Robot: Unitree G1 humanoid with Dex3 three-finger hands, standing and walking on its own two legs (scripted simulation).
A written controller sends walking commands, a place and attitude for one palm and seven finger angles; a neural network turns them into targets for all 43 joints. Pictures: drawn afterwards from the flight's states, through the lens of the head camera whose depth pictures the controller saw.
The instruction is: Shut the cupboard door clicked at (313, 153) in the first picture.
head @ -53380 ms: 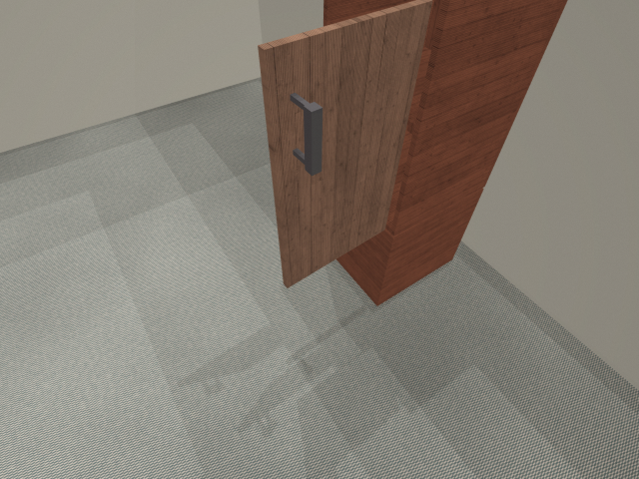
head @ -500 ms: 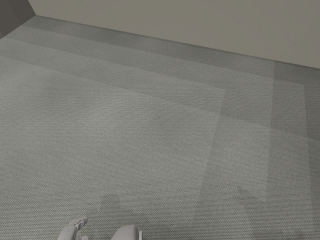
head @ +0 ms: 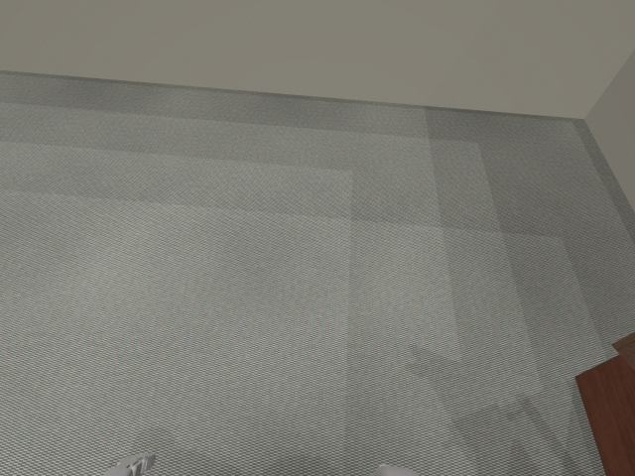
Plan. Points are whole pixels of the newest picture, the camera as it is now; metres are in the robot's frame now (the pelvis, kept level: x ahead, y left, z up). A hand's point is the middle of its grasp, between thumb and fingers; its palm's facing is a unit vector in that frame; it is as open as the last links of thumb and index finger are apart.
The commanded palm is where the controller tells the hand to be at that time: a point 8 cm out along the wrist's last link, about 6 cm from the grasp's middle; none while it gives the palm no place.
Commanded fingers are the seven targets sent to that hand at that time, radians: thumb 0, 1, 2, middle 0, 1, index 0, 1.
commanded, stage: turn to face it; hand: left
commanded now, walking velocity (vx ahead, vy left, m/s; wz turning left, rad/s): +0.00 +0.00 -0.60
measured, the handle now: out of the picture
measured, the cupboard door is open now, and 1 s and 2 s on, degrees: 29 29 29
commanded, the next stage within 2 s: take the last steps up to it in 1.72 s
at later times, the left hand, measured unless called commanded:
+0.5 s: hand (204, 447) +0.17 +0.18 -0.18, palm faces -0.26 -0.95 -0.20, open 7.4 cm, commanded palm none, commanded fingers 0.00 0.90 0.90 -0.20 -0.30 -0.20 -0.30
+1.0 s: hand (263, 411) +0.22 +0.09 -0.16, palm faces -0.55 -0.80 -0.24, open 7.4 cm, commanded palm none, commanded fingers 0.00 0.90 0.90 -0.20 -0.30 -0.20 -0.30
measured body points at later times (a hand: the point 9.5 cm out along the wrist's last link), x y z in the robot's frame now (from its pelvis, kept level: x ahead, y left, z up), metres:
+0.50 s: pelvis +0.03 +0.00 -0.01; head +0.08 +0.02 +0.44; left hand +0.19 +0.23 -0.16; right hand +0.04 -0.27 -0.13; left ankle +0.07 +0.11 -0.74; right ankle -0.04 -0.12 -0.69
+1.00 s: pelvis +0.03 -0.02 +0.00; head +0.07 -0.05 +0.44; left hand +0.25 +0.14 -0.14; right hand -0.05 -0.29 -0.14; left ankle +0.11 +0.09 -0.69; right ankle -0.03 -0.13 -0.74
